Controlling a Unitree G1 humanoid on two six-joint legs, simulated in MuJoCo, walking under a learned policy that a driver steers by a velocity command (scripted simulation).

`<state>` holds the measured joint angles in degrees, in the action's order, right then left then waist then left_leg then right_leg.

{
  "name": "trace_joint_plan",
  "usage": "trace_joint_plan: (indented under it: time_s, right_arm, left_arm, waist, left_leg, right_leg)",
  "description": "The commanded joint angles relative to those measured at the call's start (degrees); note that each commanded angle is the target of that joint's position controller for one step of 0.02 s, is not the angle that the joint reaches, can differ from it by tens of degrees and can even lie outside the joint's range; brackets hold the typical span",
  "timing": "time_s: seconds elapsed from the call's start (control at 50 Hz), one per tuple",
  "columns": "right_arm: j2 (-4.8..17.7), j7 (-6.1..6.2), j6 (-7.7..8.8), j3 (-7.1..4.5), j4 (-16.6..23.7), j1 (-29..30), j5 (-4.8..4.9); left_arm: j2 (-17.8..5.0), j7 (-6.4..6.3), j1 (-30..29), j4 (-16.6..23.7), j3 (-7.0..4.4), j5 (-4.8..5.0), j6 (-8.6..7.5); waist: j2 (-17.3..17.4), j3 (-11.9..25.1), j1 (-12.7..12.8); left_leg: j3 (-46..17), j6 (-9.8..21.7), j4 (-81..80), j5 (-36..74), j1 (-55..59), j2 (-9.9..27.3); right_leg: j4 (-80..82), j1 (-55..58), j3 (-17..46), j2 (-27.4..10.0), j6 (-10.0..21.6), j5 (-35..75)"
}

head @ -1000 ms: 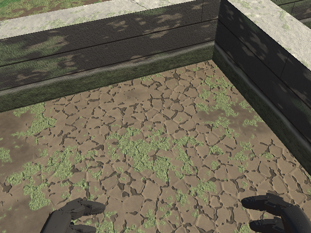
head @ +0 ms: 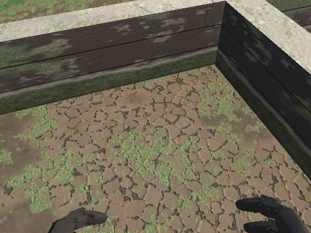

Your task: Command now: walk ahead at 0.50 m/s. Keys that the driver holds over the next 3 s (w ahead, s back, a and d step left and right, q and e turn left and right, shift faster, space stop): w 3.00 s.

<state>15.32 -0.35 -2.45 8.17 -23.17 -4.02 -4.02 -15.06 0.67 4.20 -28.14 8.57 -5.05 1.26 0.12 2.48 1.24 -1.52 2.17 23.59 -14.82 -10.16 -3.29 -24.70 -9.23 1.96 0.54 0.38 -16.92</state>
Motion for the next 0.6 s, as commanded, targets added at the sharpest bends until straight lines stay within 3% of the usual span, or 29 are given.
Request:
trace_joint_plan:
  time_s: [0.02,0.6]
  right_arm:
    - [4.97,0.24,0.93,-1.98,5.81,6.30,-0.17]
    - [4.53,0.43,0.55,-1.90,3.28,6.23,-0.38]
  left_arm:
    - [-5.25,-0.11,-5.49,5.72,-1.91,-0.07,-1.12]
    - [-4.68,-0.62,-3.63,5.86,-1.85,0.14,-1.15]
  waist:
    - [-0.50,6.39,0.05]
    - [-0.52,5.64,-0.13]
  left_leg:
    - [-9.01,1.21,-1.10,21.51,6.61,7.40]
    - [-10.37,1.89,-3.57,23.37,8.59,7.31]
  right_leg:
    - [2.42,-1.51,6.84,-6.30,1.31,18.07]
    - [4.45,-1.73,6.68,-6.48,0.23,15.20]
